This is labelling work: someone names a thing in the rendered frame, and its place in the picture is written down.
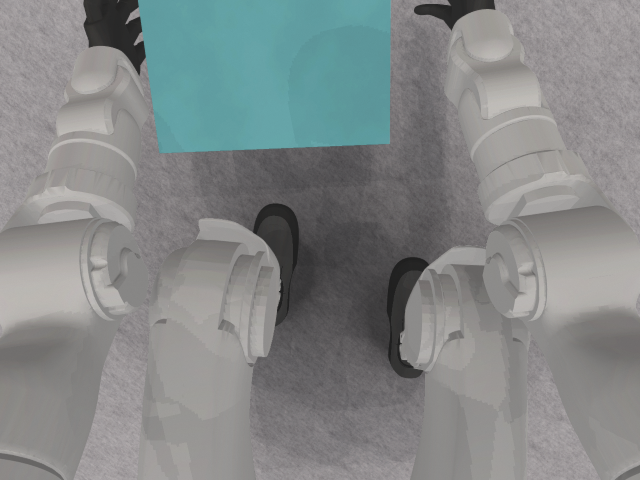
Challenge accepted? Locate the left robot upper arm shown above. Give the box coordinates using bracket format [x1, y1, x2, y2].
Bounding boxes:
[0, 217, 149, 480]

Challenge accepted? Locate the robot left forearm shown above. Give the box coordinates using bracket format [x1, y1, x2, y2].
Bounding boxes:
[0, 46, 149, 233]

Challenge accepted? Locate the robot left hand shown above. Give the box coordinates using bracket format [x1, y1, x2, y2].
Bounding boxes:
[83, 0, 146, 75]

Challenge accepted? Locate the left robot shin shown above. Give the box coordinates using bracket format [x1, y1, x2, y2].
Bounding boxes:
[148, 218, 281, 330]

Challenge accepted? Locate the right robot shin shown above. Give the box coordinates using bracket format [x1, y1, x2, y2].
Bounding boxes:
[399, 245, 531, 370]

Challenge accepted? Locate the right robot upper arm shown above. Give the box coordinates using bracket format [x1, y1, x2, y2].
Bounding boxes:
[483, 206, 640, 480]

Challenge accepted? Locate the carton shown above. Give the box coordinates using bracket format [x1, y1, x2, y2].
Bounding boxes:
[138, 0, 391, 153]

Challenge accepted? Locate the robot shin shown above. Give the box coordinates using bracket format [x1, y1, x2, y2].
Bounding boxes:
[399, 245, 531, 370]
[148, 218, 281, 330]

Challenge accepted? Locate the robot right forearm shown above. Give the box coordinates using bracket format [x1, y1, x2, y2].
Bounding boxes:
[444, 9, 640, 251]

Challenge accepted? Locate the robot right hand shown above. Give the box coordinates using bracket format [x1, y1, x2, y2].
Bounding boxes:
[414, 0, 495, 31]

